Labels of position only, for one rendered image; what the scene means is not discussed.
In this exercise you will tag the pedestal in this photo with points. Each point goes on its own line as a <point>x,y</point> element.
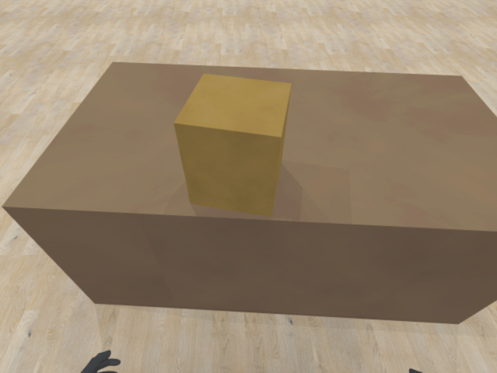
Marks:
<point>385,207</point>

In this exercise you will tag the carton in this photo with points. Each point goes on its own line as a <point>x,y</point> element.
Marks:
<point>230,134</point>

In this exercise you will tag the left robot hand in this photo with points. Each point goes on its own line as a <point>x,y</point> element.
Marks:
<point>101,361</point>

